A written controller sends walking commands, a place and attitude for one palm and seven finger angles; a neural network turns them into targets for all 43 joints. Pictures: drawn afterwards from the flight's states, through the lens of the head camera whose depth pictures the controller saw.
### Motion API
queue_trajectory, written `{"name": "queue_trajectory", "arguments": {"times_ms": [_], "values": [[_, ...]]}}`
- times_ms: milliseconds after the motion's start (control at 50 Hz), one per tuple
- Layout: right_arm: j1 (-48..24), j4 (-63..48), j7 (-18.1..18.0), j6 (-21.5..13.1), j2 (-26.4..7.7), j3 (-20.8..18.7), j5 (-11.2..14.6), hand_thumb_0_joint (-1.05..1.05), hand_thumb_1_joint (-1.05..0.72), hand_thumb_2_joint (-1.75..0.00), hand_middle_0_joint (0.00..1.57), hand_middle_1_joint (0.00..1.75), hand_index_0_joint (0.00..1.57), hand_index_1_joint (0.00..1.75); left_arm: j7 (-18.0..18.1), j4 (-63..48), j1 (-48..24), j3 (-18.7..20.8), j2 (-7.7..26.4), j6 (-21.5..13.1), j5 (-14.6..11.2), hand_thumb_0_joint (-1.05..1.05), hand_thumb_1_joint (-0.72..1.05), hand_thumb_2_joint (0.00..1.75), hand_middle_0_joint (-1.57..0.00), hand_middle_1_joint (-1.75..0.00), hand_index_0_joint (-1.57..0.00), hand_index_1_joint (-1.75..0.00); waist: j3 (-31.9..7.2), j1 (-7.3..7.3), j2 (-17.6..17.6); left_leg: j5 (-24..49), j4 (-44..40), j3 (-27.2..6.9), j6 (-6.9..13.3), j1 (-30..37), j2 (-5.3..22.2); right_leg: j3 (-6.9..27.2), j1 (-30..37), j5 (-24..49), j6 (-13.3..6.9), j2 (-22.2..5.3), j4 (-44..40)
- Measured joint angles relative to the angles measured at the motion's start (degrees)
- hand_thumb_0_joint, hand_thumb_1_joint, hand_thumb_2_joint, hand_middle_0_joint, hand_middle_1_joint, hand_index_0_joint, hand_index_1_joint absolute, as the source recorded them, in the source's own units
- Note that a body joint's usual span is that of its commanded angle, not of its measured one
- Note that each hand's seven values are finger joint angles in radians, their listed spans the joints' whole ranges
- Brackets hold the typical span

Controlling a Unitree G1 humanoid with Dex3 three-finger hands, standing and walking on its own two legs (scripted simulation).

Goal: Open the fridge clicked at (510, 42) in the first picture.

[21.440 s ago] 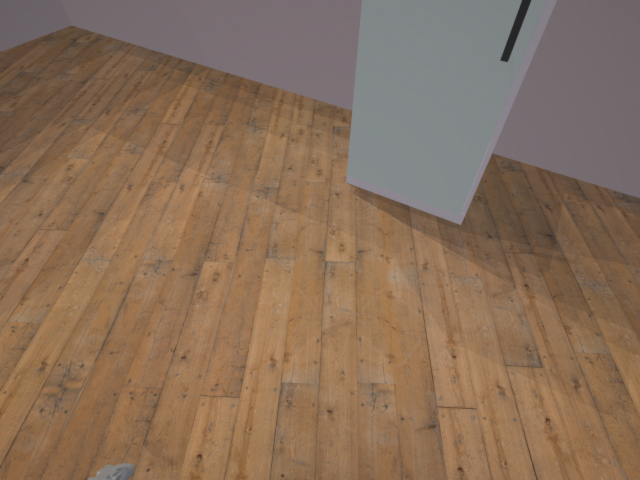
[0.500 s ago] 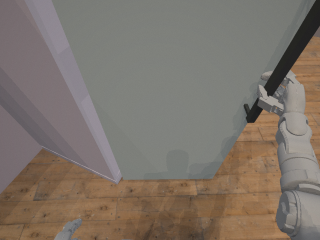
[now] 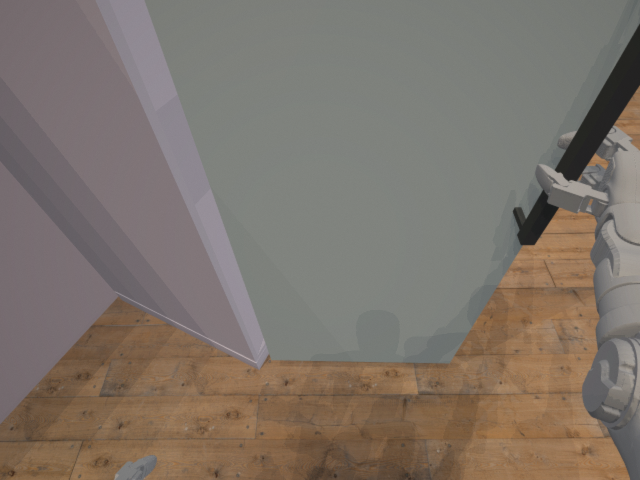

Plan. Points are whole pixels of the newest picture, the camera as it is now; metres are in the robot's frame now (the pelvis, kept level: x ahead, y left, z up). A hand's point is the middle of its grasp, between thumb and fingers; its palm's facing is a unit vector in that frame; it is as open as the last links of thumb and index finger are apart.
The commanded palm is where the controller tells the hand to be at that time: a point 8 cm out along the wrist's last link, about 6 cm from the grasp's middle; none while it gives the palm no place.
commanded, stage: loosen the grip on the handle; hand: right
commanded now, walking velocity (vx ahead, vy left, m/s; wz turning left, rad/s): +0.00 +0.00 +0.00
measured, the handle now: (578, 131) +0.52 -0.22 +0.18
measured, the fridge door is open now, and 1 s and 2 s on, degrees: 65 65 65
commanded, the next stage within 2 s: slip the hand off the handle in 0.40 s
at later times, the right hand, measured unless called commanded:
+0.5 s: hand (560, 194) +0.48 -0.22 +0.11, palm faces +0.17 +0.97 -0.16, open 14.3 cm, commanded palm +0.45 -0.27 +0.12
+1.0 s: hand (618, 207) +0.47 -0.28 +0.11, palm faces +0.19 +0.97 -0.17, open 14.7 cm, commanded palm +0.45 -0.33 +0.12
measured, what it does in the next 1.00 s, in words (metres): stands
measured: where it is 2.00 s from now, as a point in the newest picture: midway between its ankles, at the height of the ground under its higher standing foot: outside the picture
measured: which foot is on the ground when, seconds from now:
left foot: down 0.00-1.00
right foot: down 0.00-1.00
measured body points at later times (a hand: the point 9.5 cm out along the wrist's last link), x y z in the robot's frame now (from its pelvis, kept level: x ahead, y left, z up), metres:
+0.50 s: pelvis +0.03 +0.00 +0.00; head +0.08 -0.01 +0.44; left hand +0.10 +0.26 -0.12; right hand +0.47 -0.27 +0.12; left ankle +0.03 +0.12 -0.73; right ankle +0.04 -0.11 -0.73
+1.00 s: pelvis +0.04 -0.01 -0.01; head +0.09 -0.02 +0.44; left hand +0.10 +0.27 -0.11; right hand +0.45 -0.33 +0.12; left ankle +0.03 +0.12 -0.73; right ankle +0.04 -0.11 -0.73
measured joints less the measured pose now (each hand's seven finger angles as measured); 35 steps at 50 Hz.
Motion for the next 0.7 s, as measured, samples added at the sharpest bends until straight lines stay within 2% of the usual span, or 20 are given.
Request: {"name": "queue_trajectory", "arguments": {"times_ms": [40, 100, 180, 280, 340, 480, 520, 620, 700], "values": [[0.99, -1.59, -0.05, -1.71, -0.06, 0.53, 1.0, -0.01, -0.31, -0.62, 0.44, 1.39, 0.45, 1.4, -0.4, -0.22, 0.31, 0.18, 0.32, 0.1, -0.32, 0.01, 0.9, 0.9, -0.21, -0.3, -0.2, -0.3, -0.07, -0.41, 0.09, -0.29, 0.89, -0.15, 0.07, -1.14, -0.04, -0.12, -0.94, -0.19, 0.0, -0.09, 0.61], [1.64, -2.61, 0.95, -1.63, 0.49, 1.27, 2.77, 0.0, -0.08, -0.51, 0.44, 1.39, 0.44, 1.39, -0.52, 0.03, 0.7, 0.06, 0.87, 0.5, -1.23, 0.01, 0.91, 0.9, -0.21, -0.3, -0.2, -0.3, 0.3, -1.07, 0.09, -0.69, 1.59, 0.15, 0.13, -1.83, -0.05, 0.22, -1.81, -0.49, -0.01, -0.13, 1.37], [2.97, -5.45, 0.93, -0.36, 1.49, 2.67, 3.1, 0.0, 0.21, -0.37, 0.41, 1.36, 0.42, 1.37, -0.27, 0.34, 1.01, 0.35, 1.13, 0.69, -1.63, 0.01, 0.91, 0.9, -0.21, -0.3, -0.2, -0.3, 0.47, -1.74, -0.27, -1.15, 1.95, 0.54, 0.14, -2.38, -0.06, 0.67, -2.7, -0.99, 0.08, -0.17, 2.11], [4.48, -7.25, 0.43, -0.37, 1.91, 1.56, 3.29, 0.0, 0.41, -0.27, 0.37, 1.31, 0.38, 1.31, -0.1, 0.39, 0.41, 0.18, 0.66, 1.04, -1.61, 0.01, 0.91, 0.9, -0.21, -0.3, -0.2, -0.3, 0.44, -1.77, -0.43, -1.89, 2.24, 0.6, 0.07, -2.64, -0.11, 0.77, -3.13, -1.9, 0.15, -0.25, 2.75], [6.16, -9.84, 0.22, -0.49, 2.12, 1.9, 3.28, 0.0, 0.48, -0.24, 0.34, 1.27, 0.34, 1.27, -0.27, -0.08, 0.61, 0.47, 0.12, 1.13, -1.6, 0.01, 0.91, 0.9, -0.21, -0.3, -0.2, -0.3, 0.02, -2.08, -0.73, -2.43, 2.35, 0.54, 0.01, -2.64, -0.07, 0.74, -3.19, -2.53, 0.17, -0.21, 2.98], [10.42, -15.76, 0.38, 0.91, 5.38, 3.36, 5.22, -0.01, 0.53, -0.21, 0.28, 1.19, 0.3, 1.2, -0.9, -0.3, 0.8, 0.48, -0.77, 2.0, -1.96, 0.01, 0.91, 0.9, -0.21, -0.3, -0.2, -0.3, -1.27, -3.8, -1.92, -3.66, 1.97, 0.67, -0.35, -1.03, 0.17, 0.9, -1.91, -3.98, 0.06, 0.07, 3.1], [10.99, -16.22, 0.25, 1.04, 5.97, 3.03, 4.82, -0.01, 0.54, -0.21, 0.28, 1.18, 0.29, 1.19, -0.91, -0.41, 0.32, 0.25, -1.01, 2.2, -1.93, 0.01, 0.91, 0.9, -0.21, -0.3, -0.2, -0.3, -1.54, -4.02, -2.06, -3.97, 2.03, 0.71, -0.42, -0.7, 0.24, 0.96, -1.63, -4.29, 0.04, 0.14, 3.2], [9.79, -13.51, 1.54, 0.91, 3.89, 0.96, 3.48, -0.01, 0.54, -0.2, 0.26, 1.16, 0.31, 1.2, -0.47, -1.58, -1.12, -0.48, -1.55, 3.29, -1.84, 0.01, 0.91, 0.9, -0.21, -0.3, -0.2, -0.3, -1.89, -3.72, -1.76, -4.61, 2.91, 0.82, -0.39, -1.36, 0.28, 1.1, -2.3, -4.83, 0.08, 0.12, 4.0], [10.43, -13.47, 3.05, 0.34, 2.12, 0.25, 4.44, -0.01, 0.55, -0.2, 0.26, 1.16, 0.29, 1.18, -0.24, -2.44, -0.79, -0.32, -1.37, 3.62, -2.03, 0.01, 0.91, 0.9, -0.21, -0.3, -0.2, -0.3, -2.21, -4.04, -1.95, -4.75, 2.93, 0.86, -0.38, -1.5, 0.15, 1.18, -2.6, -5.14, 0.12, -0.01, 4.35]]}}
